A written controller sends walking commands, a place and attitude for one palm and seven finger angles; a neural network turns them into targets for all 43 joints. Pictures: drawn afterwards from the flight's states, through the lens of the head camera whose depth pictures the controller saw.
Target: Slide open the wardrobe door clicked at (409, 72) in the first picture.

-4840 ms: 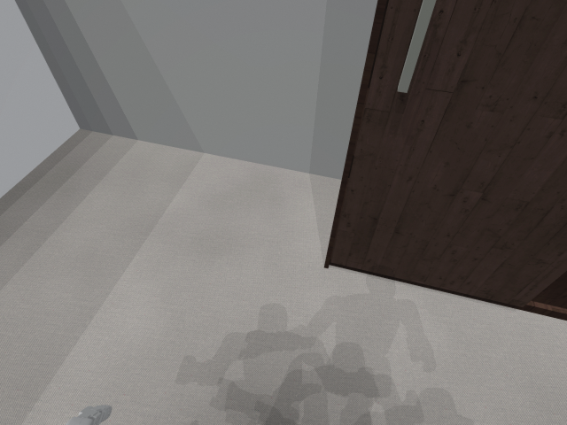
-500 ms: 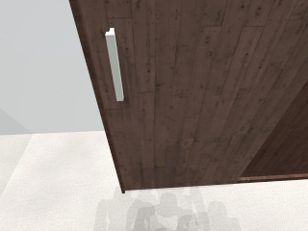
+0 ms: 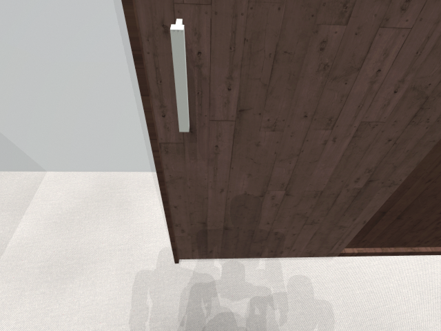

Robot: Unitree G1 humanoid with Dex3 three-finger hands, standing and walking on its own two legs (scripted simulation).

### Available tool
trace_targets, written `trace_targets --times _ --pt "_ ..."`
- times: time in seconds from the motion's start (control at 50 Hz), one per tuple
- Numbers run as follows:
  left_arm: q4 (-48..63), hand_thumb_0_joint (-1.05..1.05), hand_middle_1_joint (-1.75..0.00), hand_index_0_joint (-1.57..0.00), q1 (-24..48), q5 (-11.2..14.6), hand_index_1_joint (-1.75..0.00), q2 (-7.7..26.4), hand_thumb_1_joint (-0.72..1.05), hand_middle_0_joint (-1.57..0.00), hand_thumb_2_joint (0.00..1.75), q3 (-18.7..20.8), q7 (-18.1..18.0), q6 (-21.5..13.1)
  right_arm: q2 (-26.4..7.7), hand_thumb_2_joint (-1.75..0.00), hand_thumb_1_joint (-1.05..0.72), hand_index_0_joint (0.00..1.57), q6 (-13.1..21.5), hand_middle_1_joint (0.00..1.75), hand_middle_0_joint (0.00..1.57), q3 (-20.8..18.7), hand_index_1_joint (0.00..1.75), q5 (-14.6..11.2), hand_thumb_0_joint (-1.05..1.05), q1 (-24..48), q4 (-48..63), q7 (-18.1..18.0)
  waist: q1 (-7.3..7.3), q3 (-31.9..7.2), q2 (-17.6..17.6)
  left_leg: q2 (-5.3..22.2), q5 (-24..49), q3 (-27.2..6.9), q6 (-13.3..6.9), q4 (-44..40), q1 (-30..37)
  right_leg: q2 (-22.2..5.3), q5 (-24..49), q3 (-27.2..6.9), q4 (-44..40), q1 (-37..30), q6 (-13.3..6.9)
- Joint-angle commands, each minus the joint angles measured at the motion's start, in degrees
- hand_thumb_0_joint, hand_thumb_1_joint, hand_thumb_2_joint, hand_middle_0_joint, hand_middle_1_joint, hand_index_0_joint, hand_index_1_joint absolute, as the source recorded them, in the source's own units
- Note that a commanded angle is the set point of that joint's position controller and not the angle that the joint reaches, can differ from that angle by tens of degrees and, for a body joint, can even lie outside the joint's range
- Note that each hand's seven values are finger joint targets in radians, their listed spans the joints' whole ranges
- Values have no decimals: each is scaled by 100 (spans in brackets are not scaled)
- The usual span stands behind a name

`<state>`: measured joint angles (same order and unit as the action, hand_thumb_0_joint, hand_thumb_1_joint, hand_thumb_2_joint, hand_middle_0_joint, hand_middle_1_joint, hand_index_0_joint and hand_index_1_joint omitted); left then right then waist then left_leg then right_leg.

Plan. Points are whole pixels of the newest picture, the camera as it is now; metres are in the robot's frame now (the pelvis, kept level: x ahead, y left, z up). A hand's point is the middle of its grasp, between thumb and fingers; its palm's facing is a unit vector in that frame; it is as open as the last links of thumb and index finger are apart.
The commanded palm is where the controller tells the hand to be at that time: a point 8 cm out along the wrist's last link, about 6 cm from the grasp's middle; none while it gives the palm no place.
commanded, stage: come to a stop and stand still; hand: left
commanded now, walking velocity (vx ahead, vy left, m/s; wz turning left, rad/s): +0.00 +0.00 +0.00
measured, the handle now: (182, 80) +0.52 +0.11 +0.20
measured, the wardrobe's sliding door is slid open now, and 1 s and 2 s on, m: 0.00 0.00 0.00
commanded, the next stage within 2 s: look again from close up in 0.46 s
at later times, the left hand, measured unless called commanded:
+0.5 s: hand out of the picture -0.05 +0.23 -0.17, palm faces +0.03 -0.97 -0.23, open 7.4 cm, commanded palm none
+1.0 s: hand out of the picture -0.04 +0.21 -0.17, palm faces +0.01 -0.98 -0.20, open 7.4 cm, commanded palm none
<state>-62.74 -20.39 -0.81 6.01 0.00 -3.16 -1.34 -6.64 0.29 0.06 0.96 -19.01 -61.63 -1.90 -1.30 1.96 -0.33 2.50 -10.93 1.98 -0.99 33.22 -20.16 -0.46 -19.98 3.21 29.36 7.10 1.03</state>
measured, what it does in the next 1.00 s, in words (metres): stands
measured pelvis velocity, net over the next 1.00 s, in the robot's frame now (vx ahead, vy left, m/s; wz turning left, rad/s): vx -0.03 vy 0.01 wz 0.00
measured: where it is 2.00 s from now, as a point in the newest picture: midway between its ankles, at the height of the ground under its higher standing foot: outside the picture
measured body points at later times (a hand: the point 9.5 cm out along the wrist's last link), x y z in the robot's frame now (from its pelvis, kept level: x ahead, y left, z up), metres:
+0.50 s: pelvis -0.02 +0.02 +0.00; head -0.03 +0.04 +0.45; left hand -0.05 +0.28 -0.15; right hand +0.05 -0.22 -0.13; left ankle +0.07 +0.11 -0.73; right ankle -0.05 -0.13 -0.73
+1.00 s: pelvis -0.03 +0.01 +0.01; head -0.04 +0.03 +0.46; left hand -0.04 +0.26 -0.16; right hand -0.01 -0.24 -0.14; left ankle +0.07 +0.11 -0.73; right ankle -0.05 -0.13 -0.73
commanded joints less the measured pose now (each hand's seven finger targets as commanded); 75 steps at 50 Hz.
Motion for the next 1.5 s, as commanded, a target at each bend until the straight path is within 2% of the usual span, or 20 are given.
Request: trace_targets --times 0.0,0.02,0.04,0.1,0.14,0.18,0.22,0.24,0.34,0.42,0.56,0.7,0.84,0.92,0.96,1.06,1.12,1.28,1.36,1.48 --pt "421 0 -30 -20 -514 -54 -30 581 90 -20 90 112 -32 28 -669 -90 -90 20 70 30 20 -183 30 -21 0 -117 530 28 91 503 -36 343 -38 -670 -188 -632 14 -364 236 -389 -484 900 -390" --pt "494 0 -30 -20 -481 -61 -30 617 90 -20 90 119 -19 47 -722 -90 -90 20 38 30 20 -202 30 -15 0 -74 606 47 77 636 38 286 -573 -700 -169 -755 -123 -366 -138 -423 -531 1022 -405" --pt "545 0 -30 -20 -463 -80 -30 646 90 -20 90 131 -12 52 -719 -90 -90 20 38 30 20 -213 30 9 0 -68 638 61 69 558 -243 279 -634 -713 -164 -847 -53 -365 -134 -370 -462 1016 -420" --pt "665 0 -30 -20 -552 -71 -30 764 90 -20 90 148 14 94 -926 -90 -90 20 13 30 20 -256 30 13 0 37 792 78 109 347 -238 369 -1355 -995 -195 -1222 -86 -273 -292 -271 -311 937 -369" --pt "713 0 -30 -20 -639 -83 -30 805 90 -20 90 150 31 99 -1052 -90 -90 20 16 30 20 -277 30 23 0 171 879 85 168 215 -542 416 -1561 -1107 -234 -1451 -97 -241 -176 -196 -236 802 -364" --pt "756 0 -30 -20 -690 -88 -30 909 90 -20 90 163 51 104 -1177 -90 -90 20 5 30 20 -300 30 21 0 293 946 97 204 204 -376 440 -1805 -1160 -240 -1600 -192 -214 -176 -188 -245 722 -365" --pt "783 0 -30 -20 -700 -94 -30 995 90 -20 90 166 72 82 -1246 -90 -90 20 6 30 20 -310 30 16 0 389 984 112 212 198 -133 380 -1685 -1033 -204 -1527 -92 -284 -215 -284 -411 816 -388" --pt "805 0 -30 -20 -686 -95 -30 1032 90 -20 90 167 77 69 -1241 -90 -90 20 21 30 20 -298 30 17 0 369 981 115 196 92 -196 351 -1437 -1008 -204 -1484 33 -319 -110 -292 -457 786 -403" --pt "815 0 -30 -20 -677 -95 -30 1203 90 -20 90 168 104 58 -1401 -90 -90 20 28 30 20 -309 30 -1 0 498 942 138 198 116 -290 391 -1569 -1013 -183 -1634 132 -343 -117 -308 -571 858 -365" --pt "777 0 -30 -20 -650 -87 -30 1322 90 -20 90 169 123 40 -1473 -90 -90 20 30 30 20 -303 30 -12 0 540 882 151 175 120 -21 354 -1473 -933 -138 -1578 195 -421 -246 -431 -737 940 -369" --pt "658 0 -30 -20 -595 -68 -30 1429 90 -20 90 151 128 20 -1493 -90 -90 20 45 30 20 -280 30 -32 0 512 680 161 143 96 1 329 -1174 -885 -107 -1519 387 -515 -308 -501 -915 1025 -363" --pt "487 0 -30 -20 -647 -66 -30 1412 90 -20 90 136 131 35 -1516 -90 -90 20 31 30 20 -263 30 -35 0 474 467 160 179 245 -129 360 -1484 -928 -85 -1722 192 -490 -447 -480 -931 964 -348" --pt "421 0 -30 -20 -566 -56 -30 1399 90 -20 90 130 121 12 -1426 -90 -90 20 32 30 20 -248 30 -43 0 379 332 155 162 227 31 311 -1074 -824 -61 -1548 336 -545 -377 -533 -1057 974 -363" --pt "404 0 -30 -20 -555 -51 -30 1355 90 -20 90 130 124 21 -1406 -90 -90 20 33 30 20 -238 30 -38 0 364 270 153 169 253 -147 345 -1245 -852 -53 -1637 288 -526 -412 -538 -1031 991 -344" --pt "398 0 -30 -20 -537 -52 -30 1355 90 -20 90 126 116 11 -1386 -90 -90 20 32 30 20 -235 30 -42 0 357 271 151 164 281 0 322 -1085 -818 -53 -1574 268 -533 -319 -556 -1061 937 -358" --pt "397 0 -30 -20 -542 -53 -30 1306 90 -20 90 134 115 16 -1369 -90 -90 20 41 30 20 -241 30 -39 0 324 223 144 173 248 -157 358 -1146 -867 -60 -1661 263 -490 -205 -506 -990 868 -343" --pt "383 0 -30 -20 -537 -48 -30 1274 90 -20 90 135 119 17 -1349 -90 -90 20 37 30 20 -238 30 -38 0 331 216 142 169 236 -96 358 -1153 -870 -54 -1675 317 -493 -229 -497 -993 889 -337" --pt "388 0 -30 -20 -467 -41 -30 1267 90 -20 90 120 118 -8 -1294 -90 -90 20 40 30 20 -222 30 -50 0 338 189 142 140 273 48 326 -761 -744 -37 -1518 485 -536 -119 -539 -1102 953 -335" --pt "371 0 -30 -20 -501 -45 -30 1252 90 -20 90 112 117 -3 -1278 -90 -90 20 32 30 20 -219 30 -53 0 372 178 140 151 301 -65 329 -831 -744 -40 -1548 467 -529 -123 -547 -1121 940 -326" --pt "362 0 -30 -20 -445 -33 -30 1272 90 -20 90 105 117 -39 -1255 -90 -90 20 67 30 20 -198 30 -63 0 408 150 137 141 145 119 312 -234 -605 -32 -1352 680 -587 212 -553 -1141 815 -323"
